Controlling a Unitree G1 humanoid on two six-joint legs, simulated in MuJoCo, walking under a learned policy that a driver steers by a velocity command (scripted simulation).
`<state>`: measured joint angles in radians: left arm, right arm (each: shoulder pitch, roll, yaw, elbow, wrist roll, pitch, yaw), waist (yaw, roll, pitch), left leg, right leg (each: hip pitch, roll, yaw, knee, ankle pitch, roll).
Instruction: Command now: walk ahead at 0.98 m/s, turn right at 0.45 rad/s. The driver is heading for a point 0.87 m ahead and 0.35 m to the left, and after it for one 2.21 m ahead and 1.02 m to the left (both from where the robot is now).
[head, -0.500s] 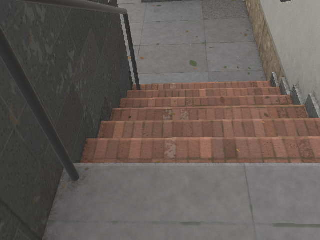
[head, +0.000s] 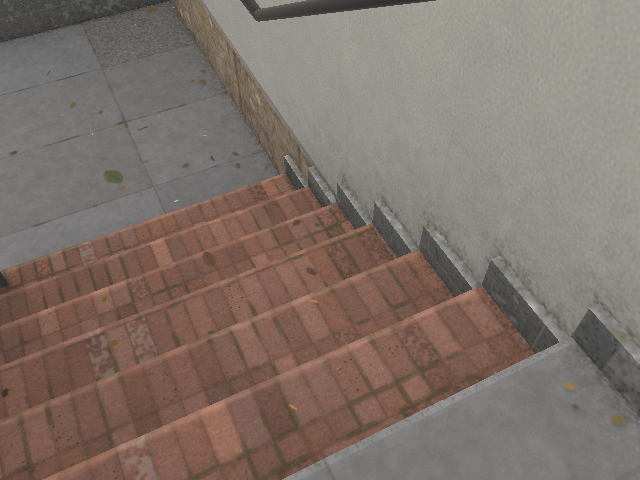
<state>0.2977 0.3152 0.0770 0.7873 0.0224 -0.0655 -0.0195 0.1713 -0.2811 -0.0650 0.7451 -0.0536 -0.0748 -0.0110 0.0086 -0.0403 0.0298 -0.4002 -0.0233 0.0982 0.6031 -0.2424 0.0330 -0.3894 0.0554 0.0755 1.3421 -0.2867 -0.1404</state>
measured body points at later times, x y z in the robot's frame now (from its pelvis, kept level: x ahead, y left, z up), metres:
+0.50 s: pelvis +0.44 -0.02 +0.01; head +0.46 -0.01 +0.46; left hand +0.43 +0.28 -0.11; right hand +0.57 -0.29 -0.11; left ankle +0.40 +0.12 -0.65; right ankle +0.42 -0.12 -0.72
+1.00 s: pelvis +0.81 +0.10 -0.26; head +0.80 +0.10 +0.19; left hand +0.82 +0.39 -0.36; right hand +0.89 -0.15 -0.40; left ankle +0.61 +0.06 -0.89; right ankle +1.03 +0.07 -0.96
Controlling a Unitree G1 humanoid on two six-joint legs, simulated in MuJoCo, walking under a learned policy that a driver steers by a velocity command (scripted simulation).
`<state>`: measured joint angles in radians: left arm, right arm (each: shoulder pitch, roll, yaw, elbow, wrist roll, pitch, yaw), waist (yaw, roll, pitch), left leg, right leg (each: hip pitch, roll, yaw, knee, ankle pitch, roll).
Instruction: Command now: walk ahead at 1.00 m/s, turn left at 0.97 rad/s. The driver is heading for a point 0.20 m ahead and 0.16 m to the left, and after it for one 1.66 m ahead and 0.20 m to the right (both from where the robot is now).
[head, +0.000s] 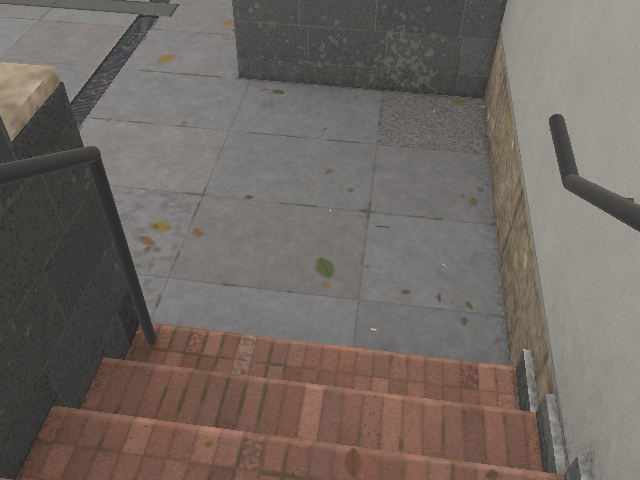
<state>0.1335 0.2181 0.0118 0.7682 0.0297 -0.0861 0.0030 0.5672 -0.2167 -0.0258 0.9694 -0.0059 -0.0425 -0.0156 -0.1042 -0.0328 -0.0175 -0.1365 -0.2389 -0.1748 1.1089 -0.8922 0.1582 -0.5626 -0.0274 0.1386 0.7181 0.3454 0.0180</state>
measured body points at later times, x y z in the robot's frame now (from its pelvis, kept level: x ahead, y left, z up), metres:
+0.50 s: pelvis +0.29 -0.02 -0.18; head +0.31 -0.01 +0.27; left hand +0.11 +0.17 -0.31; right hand +0.58 -0.12 -0.27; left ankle +0.36 +0.10 -0.86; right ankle +0.16 -0.19 -0.74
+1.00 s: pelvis +0.49 +0.04 -0.29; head +0.49 +0.05 +0.16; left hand +0.56 +0.30 -0.41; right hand +0.71 -0.17 -0.35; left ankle +0.49 +0.14 -0.97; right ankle +0.50 -0.13 -0.91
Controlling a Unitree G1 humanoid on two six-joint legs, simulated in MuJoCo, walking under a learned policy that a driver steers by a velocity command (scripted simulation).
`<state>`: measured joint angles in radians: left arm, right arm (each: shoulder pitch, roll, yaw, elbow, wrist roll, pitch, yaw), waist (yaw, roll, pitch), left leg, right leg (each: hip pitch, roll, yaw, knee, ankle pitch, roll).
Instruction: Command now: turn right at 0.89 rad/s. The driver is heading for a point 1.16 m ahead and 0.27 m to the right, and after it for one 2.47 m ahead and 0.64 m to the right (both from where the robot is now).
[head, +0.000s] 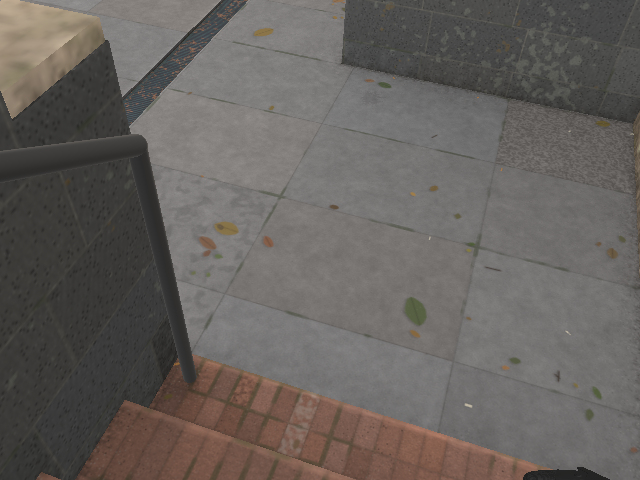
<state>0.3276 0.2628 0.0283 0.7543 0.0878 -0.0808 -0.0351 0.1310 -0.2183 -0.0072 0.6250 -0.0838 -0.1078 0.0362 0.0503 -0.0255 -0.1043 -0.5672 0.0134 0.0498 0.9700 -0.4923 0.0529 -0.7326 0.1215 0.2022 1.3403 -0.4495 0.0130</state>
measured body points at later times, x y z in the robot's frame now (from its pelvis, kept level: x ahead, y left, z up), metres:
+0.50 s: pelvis +0.16 -0.07 -0.10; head +0.17 -0.08 +0.35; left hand +0.43 +0.06 -0.21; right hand -0.10 -0.18 -0.22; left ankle +0.04 +0.11 -0.63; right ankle +0.16 -0.16 -0.85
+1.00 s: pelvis +0.39 -0.05 -0.29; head +0.41 -0.05 +0.16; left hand +0.44 +0.18 -0.45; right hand +0.37 -0.34 -0.41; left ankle +0.50 +0.00 -1.03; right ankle +0.17 -0.17 -0.82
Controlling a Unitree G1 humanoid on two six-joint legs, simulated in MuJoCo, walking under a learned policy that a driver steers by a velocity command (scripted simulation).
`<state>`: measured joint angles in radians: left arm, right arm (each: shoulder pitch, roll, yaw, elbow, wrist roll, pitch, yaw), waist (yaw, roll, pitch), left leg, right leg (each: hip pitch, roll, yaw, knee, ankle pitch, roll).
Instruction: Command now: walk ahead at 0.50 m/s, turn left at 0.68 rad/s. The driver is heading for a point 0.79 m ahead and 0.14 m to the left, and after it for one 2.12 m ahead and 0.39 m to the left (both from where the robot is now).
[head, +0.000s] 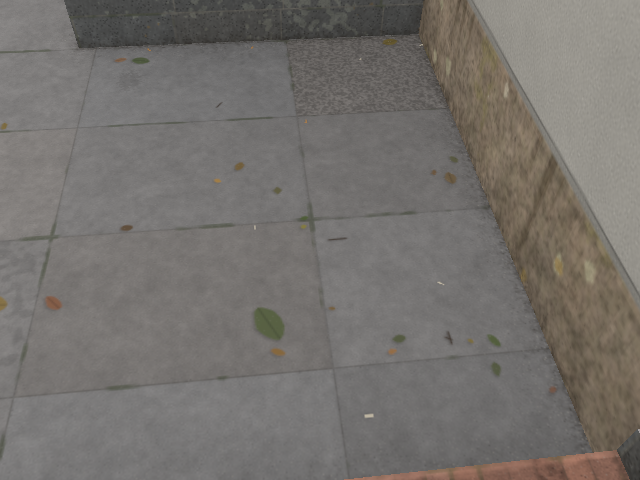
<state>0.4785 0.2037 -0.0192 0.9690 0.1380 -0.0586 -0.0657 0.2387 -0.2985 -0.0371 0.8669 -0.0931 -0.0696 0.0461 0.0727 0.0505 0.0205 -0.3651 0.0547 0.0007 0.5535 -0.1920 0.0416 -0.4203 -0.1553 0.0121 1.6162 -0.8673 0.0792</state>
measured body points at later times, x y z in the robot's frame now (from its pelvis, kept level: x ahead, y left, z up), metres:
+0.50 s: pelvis +0.31 +0.09 -0.07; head +0.27 +0.12 +0.38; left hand +0.47 +0.38 -0.14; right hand +0.32 -0.19 -0.18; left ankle +0.07 +0.09 -0.73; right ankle +0.46 +0.00 -0.79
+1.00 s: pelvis +0.71 +0.29 -0.35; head +0.73 +0.30 +0.10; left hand +0.49 +0.45 -0.48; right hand +0.97 +0.16 -0.46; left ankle +0.69 +0.40 -1.08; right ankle +0.52 +0.08 -0.81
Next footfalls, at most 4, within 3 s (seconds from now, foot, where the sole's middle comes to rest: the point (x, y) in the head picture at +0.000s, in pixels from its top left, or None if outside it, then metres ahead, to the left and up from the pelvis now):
0.56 right None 0.45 0.02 -0.94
0.92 left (192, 433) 0.72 0.41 -1.12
1.28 right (253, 311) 1.13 0.31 -1.11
1.66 left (236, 205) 1.59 0.43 -1.12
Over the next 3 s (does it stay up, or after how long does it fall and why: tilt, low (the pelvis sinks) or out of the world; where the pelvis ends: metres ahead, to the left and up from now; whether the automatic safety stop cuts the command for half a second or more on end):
stays up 1.72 0.33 -0.35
